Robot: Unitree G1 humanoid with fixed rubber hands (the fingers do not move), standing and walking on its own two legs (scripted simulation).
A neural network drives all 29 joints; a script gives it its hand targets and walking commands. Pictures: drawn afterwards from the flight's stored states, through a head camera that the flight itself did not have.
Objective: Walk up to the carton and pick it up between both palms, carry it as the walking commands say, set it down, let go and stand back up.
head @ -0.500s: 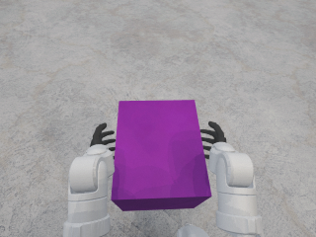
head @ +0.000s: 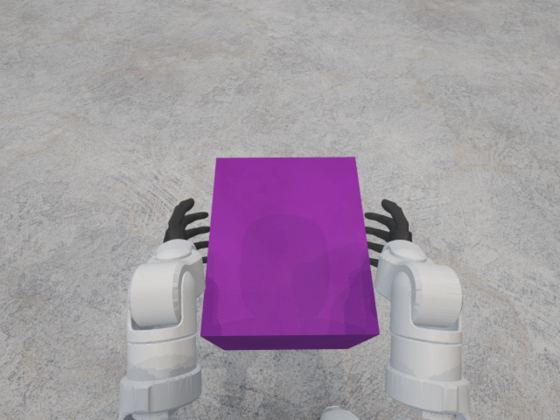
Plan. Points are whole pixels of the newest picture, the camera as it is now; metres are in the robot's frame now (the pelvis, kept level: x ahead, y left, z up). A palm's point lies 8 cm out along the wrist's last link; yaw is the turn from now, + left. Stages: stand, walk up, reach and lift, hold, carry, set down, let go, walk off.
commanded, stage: carry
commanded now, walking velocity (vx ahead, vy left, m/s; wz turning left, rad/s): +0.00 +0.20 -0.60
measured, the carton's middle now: (286, 259) +0.35 -0.01 -0.01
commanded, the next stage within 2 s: none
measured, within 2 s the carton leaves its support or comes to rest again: neither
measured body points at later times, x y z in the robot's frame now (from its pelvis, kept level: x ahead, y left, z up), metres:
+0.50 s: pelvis -0.04 +0.07 +0.01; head -0.01 +0.04 +0.46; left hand +0.30 +0.08 +0.08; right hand +0.19 -0.18 +0.07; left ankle +0.02 +0.23 -0.65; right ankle -0.06 -0.04 -0.72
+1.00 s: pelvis -0.05 +0.18 +0.00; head -0.03 +0.17 +0.45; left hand +0.30 +0.12 +0.09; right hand +0.14 -0.11 +0.08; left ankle +0.03 +0.26 -0.72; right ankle -0.10 +0.13 -0.72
